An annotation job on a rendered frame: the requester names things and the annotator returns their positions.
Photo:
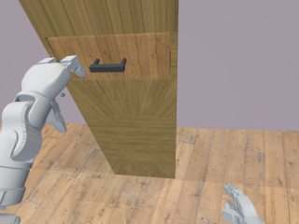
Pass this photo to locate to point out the robot right hand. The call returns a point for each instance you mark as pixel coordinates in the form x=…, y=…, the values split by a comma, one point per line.
x=235, y=213

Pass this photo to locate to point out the robot left forearm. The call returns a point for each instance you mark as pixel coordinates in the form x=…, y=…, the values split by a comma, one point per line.
x=20, y=141

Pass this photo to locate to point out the left robot upper arm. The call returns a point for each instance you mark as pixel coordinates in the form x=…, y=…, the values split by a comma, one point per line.
x=6, y=218

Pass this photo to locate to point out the drawer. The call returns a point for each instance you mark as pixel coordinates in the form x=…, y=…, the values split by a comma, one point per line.
x=148, y=55

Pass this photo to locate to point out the cabinet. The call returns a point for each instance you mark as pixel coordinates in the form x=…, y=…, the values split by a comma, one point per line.
x=133, y=120

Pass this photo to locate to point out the handle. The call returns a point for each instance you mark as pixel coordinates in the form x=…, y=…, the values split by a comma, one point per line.
x=97, y=67

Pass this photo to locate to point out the robot left hand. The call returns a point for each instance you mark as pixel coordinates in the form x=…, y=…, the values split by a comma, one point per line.
x=49, y=78

